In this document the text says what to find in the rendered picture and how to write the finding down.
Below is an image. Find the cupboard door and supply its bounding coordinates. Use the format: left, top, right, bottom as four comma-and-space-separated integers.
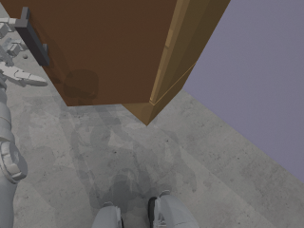
0, 0, 178, 106

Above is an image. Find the robot right thigh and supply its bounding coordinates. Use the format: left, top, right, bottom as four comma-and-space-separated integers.
155, 195, 200, 228

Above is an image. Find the left robot hand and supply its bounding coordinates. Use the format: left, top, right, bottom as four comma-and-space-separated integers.
0, 17, 48, 87

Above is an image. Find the robot left forearm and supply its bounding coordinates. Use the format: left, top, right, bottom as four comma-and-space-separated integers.
0, 78, 15, 144

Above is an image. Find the handle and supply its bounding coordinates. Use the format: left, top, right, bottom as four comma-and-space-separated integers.
14, 7, 50, 67

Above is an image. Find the left robot upper arm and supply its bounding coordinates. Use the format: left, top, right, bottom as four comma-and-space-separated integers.
0, 141, 29, 228

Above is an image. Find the robot right foot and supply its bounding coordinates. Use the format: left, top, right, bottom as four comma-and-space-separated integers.
147, 197, 157, 228

